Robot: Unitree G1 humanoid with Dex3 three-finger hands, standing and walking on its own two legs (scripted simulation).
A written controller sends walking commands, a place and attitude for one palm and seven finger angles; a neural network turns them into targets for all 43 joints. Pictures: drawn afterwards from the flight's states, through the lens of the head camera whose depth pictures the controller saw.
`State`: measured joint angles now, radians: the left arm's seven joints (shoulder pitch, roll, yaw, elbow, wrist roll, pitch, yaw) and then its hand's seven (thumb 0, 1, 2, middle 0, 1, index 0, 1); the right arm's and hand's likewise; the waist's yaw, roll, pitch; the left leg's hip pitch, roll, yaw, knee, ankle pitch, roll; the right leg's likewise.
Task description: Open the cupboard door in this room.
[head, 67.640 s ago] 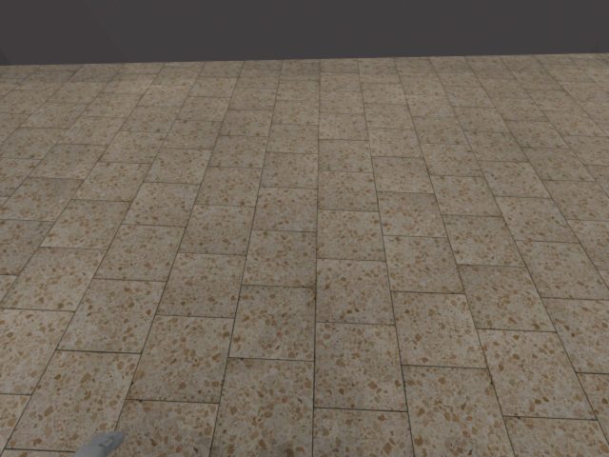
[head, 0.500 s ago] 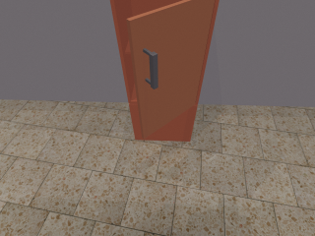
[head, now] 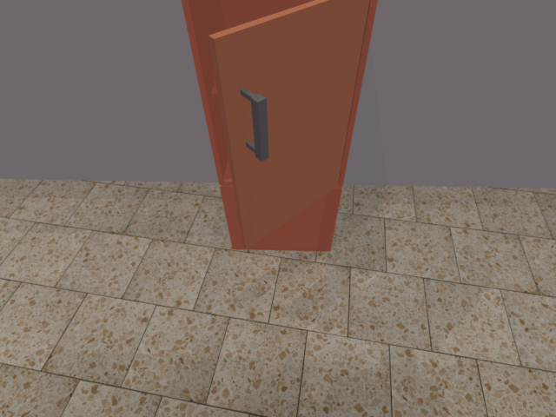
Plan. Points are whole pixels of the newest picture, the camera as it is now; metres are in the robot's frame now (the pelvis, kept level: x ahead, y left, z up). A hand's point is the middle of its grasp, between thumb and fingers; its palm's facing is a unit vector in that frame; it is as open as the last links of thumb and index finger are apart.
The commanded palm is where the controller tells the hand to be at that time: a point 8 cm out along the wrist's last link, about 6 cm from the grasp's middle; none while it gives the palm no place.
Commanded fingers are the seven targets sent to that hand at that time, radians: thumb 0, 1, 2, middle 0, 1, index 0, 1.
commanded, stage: walk to a spot facing it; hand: left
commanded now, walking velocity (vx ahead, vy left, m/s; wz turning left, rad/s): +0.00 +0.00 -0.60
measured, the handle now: (254, 125) +0.61 +0.08 +0.08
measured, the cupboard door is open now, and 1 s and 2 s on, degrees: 43 43 43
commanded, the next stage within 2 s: none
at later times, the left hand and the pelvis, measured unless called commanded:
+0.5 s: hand out of the picture +0.11 +0.21 -0.17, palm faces -0.18 -0.95 -0.24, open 7.4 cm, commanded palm none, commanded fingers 0.00 0.90 0.90 -0.20 -0.30 -0.20 -0.30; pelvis -0.02 +0.02 +0.00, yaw -14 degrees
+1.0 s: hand out of the picture +0.14 +0.11 -0.17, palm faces -0.47 -0.85 -0.24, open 7.4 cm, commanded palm none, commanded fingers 0.00 0.90 0.90 -0.20 -0.30 -0.20 -0.30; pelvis -0.01 -0.03 +0.00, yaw -32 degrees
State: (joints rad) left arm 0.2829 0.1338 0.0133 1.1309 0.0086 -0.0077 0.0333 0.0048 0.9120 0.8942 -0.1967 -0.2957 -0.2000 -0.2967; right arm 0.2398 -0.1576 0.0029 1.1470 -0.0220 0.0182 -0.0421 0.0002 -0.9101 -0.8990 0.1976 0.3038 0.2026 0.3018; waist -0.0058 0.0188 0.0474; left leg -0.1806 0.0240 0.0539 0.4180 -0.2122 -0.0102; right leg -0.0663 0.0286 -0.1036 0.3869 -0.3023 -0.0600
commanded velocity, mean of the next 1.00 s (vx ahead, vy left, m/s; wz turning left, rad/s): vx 0.00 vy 0.00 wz -0.60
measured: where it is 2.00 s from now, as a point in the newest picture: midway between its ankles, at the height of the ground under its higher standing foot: outside the picture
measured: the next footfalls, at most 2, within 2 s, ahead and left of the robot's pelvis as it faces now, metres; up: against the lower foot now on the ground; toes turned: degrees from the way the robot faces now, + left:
right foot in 0.66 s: -0.02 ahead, -0.14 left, +0.00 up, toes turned -24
left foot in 1.10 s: +0.10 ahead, +0.07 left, +0.00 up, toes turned -36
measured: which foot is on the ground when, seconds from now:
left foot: down 0.00-0.64, up 0.66-1.00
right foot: down 0.00-0.26, up 0.28-0.64, down 0.66-1.00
